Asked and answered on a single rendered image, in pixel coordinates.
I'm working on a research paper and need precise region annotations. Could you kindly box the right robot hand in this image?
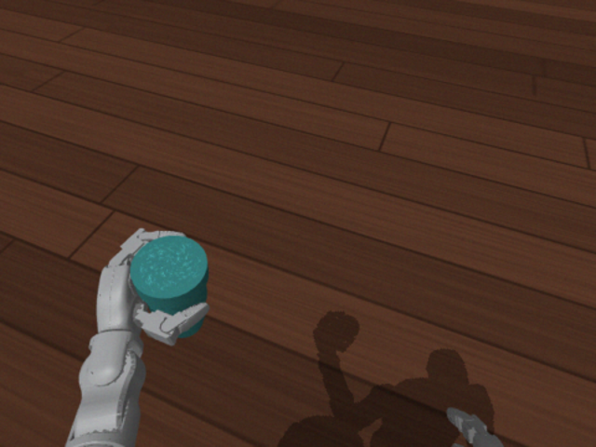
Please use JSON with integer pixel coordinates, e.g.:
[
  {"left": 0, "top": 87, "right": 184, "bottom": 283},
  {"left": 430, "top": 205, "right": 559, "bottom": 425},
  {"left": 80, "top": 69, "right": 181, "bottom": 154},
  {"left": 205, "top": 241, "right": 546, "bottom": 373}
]
[{"left": 447, "top": 408, "right": 504, "bottom": 447}]

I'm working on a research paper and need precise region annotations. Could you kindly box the cup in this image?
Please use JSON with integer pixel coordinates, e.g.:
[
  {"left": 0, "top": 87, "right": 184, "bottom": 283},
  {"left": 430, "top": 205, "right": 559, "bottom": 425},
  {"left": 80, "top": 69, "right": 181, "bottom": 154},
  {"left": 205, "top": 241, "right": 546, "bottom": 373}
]
[{"left": 130, "top": 236, "right": 209, "bottom": 338}]

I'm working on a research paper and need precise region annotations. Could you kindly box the left robot hand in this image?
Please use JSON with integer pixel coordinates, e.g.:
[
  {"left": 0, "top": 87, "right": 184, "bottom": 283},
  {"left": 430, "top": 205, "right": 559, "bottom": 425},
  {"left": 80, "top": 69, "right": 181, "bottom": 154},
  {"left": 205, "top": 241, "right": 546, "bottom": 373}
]
[{"left": 96, "top": 228, "right": 210, "bottom": 345}]

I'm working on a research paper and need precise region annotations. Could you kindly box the left robot arm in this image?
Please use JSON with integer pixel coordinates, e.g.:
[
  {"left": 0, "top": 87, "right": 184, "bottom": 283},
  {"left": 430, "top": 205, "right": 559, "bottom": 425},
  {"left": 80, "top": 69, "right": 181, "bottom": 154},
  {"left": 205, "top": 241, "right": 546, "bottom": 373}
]
[{"left": 65, "top": 329, "right": 146, "bottom": 447}]

